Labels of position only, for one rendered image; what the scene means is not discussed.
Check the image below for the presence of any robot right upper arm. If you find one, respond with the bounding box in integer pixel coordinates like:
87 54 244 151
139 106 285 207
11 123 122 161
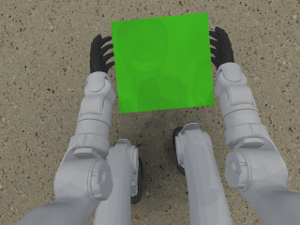
224 148 300 225

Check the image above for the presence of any carton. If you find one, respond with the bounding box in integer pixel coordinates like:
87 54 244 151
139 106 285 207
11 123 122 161
111 12 215 113

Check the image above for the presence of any robot right hand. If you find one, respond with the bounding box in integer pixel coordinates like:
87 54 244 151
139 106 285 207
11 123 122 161
209 26 234 71

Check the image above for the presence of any robot left hand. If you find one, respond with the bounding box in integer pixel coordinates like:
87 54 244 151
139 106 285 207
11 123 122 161
89 34 115 74

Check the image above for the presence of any left robot foot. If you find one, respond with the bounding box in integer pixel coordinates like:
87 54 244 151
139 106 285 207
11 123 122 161
130 157 143 204

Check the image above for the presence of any right robot forearm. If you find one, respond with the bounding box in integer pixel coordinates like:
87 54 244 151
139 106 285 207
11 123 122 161
214 62 288 183

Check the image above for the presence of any right robot shin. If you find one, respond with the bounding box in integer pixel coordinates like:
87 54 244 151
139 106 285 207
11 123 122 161
179 123 214 168

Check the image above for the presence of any robot left upper arm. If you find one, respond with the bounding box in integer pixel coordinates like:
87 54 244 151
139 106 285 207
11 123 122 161
15 157 113 225

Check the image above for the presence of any left robot forearm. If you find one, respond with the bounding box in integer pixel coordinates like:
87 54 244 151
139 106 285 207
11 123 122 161
53 71 116 195

